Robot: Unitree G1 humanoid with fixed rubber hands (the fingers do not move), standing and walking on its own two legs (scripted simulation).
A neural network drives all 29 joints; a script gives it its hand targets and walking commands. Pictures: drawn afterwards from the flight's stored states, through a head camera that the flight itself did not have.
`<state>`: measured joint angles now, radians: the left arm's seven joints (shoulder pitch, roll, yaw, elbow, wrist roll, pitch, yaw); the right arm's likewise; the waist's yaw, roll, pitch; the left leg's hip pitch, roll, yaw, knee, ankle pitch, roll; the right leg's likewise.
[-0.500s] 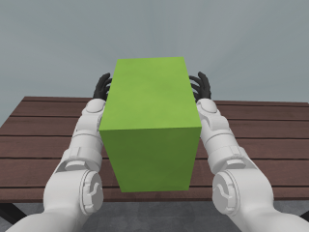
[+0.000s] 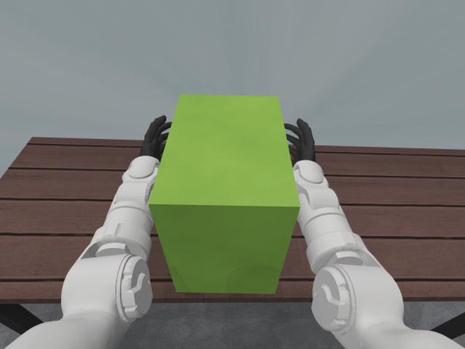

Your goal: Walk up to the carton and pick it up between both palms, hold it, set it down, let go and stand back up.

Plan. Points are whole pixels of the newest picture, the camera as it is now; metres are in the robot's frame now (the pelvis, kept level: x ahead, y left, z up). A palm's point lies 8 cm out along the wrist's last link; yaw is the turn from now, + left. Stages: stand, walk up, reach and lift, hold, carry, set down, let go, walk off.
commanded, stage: set down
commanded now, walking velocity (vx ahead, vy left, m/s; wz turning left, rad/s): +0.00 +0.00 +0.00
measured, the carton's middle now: (227, 193) +0.37 +0.02 +0.08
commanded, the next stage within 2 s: none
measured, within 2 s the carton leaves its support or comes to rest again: neither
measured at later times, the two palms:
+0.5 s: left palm (151, 159) +0.43 +0.16 +0.11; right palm (297, 172) +0.40 -0.11 +0.11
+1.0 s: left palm (156, 163) +0.45 +0.16 +0.08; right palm (293, 181) +0.41 -0.12 +0.07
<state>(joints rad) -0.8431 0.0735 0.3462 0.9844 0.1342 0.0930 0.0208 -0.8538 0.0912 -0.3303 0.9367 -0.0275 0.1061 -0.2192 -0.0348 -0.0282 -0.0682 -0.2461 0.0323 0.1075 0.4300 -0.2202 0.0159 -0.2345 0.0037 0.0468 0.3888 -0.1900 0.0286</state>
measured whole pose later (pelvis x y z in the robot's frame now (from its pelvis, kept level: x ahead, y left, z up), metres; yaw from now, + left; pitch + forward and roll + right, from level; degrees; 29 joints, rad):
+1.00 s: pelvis +0.03 +0.01 +0.00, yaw +0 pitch +4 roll -1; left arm -0.89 0.09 0.45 1.20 0.24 -0.12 -0.05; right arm -0.77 0.21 -0.62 0.94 -0.33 -0.05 -0.15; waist -0.03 -0.04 -0.03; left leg -0.25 0.02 0.11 0.43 -0.25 0.02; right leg -0.23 -0.01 0.05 0.39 -0.22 0.04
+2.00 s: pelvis +0.03 +0.01 +0.00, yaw +0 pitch +5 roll -1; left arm -0.83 0.06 0.49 1.20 0.30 -0.24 -0.05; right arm -0.72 0.23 -0.66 0.95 -0.40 -0.20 -0.13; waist -0.03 -0.04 0.00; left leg -0.26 0.02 0.11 0.43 -0.26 0.02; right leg -0.24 -0.01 0.05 0.39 -0.23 0.04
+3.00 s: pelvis +0.03 +0.01 +0.00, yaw +0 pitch +5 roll -1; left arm -0.78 0.06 0.53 1.16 0.40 -0.24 -0.08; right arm -0.72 0.26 -0.71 0.95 -0.46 -0.28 -0.11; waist -0.03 -0.07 0.01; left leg -0.27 0.02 0.11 0.43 -0.26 0.02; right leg -0.25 -0.01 0.05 0.39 -0.23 0.04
